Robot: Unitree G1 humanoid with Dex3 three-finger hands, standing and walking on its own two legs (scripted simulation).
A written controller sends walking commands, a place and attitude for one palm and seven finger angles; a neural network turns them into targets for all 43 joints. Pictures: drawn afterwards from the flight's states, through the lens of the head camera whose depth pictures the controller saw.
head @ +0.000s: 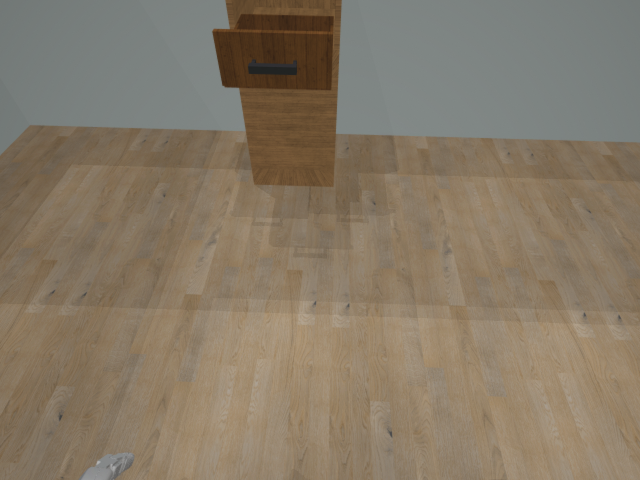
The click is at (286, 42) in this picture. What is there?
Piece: drawer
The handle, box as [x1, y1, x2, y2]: [248, 59, 296, 74]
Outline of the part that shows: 248,65 249,73 296,74 296,60 293,60 292,64 256,63 255,59 252,59 252,61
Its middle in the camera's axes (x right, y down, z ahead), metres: -0.14 -0.50 +1.12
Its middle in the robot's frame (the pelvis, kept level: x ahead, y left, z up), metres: +1.17 +0.19 -0.03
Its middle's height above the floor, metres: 0.74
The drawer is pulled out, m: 0.30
